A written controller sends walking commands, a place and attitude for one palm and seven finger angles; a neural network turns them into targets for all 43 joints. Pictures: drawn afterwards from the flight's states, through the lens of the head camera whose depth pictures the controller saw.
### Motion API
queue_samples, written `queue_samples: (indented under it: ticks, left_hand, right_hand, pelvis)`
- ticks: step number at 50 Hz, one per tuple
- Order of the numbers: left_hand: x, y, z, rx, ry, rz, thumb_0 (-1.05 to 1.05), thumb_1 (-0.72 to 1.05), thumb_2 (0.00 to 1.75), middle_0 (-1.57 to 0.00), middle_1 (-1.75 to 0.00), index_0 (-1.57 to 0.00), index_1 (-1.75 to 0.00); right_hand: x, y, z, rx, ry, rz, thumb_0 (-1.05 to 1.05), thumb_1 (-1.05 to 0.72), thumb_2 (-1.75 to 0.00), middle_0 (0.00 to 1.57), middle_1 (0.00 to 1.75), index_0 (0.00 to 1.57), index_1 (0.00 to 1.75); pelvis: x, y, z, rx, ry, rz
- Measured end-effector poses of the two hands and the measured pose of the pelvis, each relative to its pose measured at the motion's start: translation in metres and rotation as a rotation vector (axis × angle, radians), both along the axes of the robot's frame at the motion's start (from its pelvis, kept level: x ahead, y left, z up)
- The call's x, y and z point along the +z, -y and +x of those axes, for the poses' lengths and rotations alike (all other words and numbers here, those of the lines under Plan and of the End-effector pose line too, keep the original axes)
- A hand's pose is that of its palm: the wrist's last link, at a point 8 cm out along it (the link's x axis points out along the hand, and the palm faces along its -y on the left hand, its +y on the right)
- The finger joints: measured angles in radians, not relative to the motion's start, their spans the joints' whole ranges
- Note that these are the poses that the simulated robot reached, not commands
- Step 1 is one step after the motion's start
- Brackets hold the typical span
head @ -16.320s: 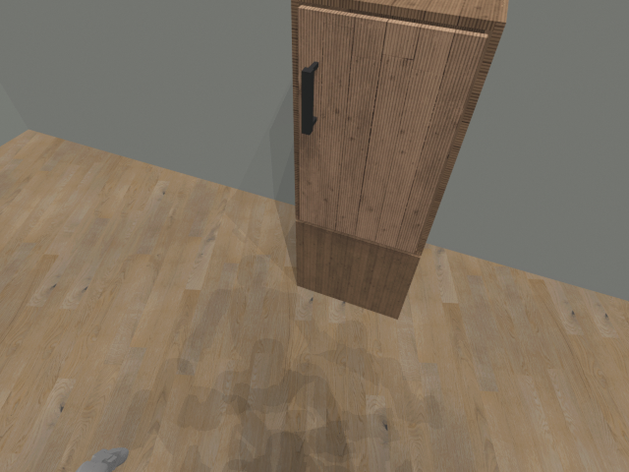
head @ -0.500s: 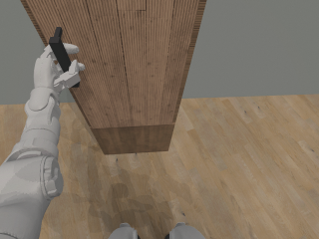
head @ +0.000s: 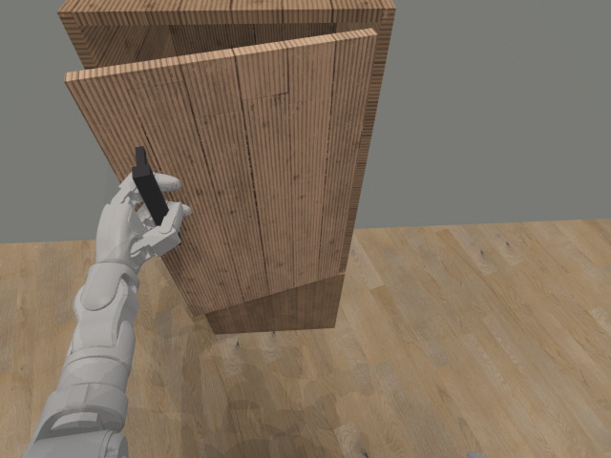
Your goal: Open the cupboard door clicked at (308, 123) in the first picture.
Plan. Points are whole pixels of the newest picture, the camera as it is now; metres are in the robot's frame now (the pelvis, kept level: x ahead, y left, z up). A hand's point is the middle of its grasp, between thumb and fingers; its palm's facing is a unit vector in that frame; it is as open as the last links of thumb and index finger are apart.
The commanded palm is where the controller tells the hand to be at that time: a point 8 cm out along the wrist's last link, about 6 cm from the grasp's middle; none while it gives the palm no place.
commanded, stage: pull the door open along its arc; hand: left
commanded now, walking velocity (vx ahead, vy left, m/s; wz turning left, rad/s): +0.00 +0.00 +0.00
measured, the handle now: (157, 199) +0.45 +0.20 +0.08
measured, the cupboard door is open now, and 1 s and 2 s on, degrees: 15 47 53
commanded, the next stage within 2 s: open thumb and fingers to let go in 0.62 s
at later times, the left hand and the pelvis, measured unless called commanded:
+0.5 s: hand (241, 296) +0.29 +0.07 +0.09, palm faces +0.45 -0.89 +0.01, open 5.9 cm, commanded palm +0.23 +0.10 +0.08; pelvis -0.01 -0.03 +0.00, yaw +4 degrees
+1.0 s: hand (265, 313) +0.27 +0.05 +0.09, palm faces +0.43 -0.90 -0.03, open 7.5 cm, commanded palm +0.22 +0.08 +0.08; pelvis -0.01 -0.05 +0.01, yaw +6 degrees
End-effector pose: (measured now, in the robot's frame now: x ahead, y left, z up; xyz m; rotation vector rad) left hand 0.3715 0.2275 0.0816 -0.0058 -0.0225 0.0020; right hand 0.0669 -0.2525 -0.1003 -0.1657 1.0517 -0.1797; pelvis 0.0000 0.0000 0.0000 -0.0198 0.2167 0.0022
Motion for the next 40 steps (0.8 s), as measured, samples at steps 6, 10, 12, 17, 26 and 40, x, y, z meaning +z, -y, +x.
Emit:
queue_samples:
  ticks: [6, 10, 12, 17, 26, 40]
  left_hand:
    - [-0.002, 0.026, -0.041, 0.131, 0.01, -0.07, 0.02, 0.7, 0.76, -0.36, -1.35, -0.37, -1.31]
    - [-0.003, 0.043, -0.058, 0.277, 0.008, -0.11, 0.02, 0.68, 0.77, -0.35, -1.35, -0.38, -1.3]
    - [-0.002, 0.052, -0.065, 0.341, 0.002, -0.102, 0.02, 0.69, 0.78, -0.35, -1.35, -0.37, -1.3]
    - [0.003, 0.076, -0.086, 0.453, -0.019, -0.036, 0.01, 0.71, 0.79, -0.34, -1.33, -0.36, -1.31]
    - [0.006, 0.119, -0.124, 0.454, -0.049, -0.007, 0.02, 0.72, 0.78, -0.32, -1.32, -0.35, -1.33]
    - [0.008, 0.152, -0.146, 0.385, -0.067, 0.024, 0.02, 0.69, 0.77, -0.35, -1.34, -0.38, -1.34]
  right_hand:
    - [0.008, -0.01, 0.05, 0.087, 0.138, 0.02, 0.01, -0.91, -0.9, 0.2, 0.3, 0.2, 0.3]
    - [0.013, -0.021, 0.078, 0.161, 0.198, 0.029, 0.01, -0.91, -0.9, 0.2, 0.3, 0.2, 0.3]
    - [0.014, -0.026, 0.087, 0.192, 0.218, 0.037, 0.01, -0.91, -0.9, 0.2, 0.3, 0.2, 0.3]
    - [0.013, -0.036, 0.101, 0.236, 0.24, 0.07, 0.01, -0.91, -0.9, 0.2, 0.3, 0.2, 0.3]
    - [0.012, -0.029, 0.096, 0.233, 0.212, 0.079, 0.01, -0.91, -0.9, 0.2, 0.3, 0.21, 0.3]
    - [0.018, -0.002, 0.104, 0.225, 0.252, 0.053, 0.01, -0.91, -0.9, 0.2, 0.3, 0.2, 0.3]
  pelvis:
    - [0.002, 0.001, -0.005, 0.015, 0.039, 0.006]
    - [0.001, 0.005, -0.01, 0.031, 0.053, 0.012]
    - [0.0, 0.008, -0.012, 0.037, 0.057, 0.015]
    - [0.0, 0.014, -0.013, 0.05, 0.07, 0.021]
    - [0.003, 0.029, -0.01, 0.068, 0.124, 0.032]
    - [0.006, 0.048, -0.011, 0.087, 0.166, 0.039]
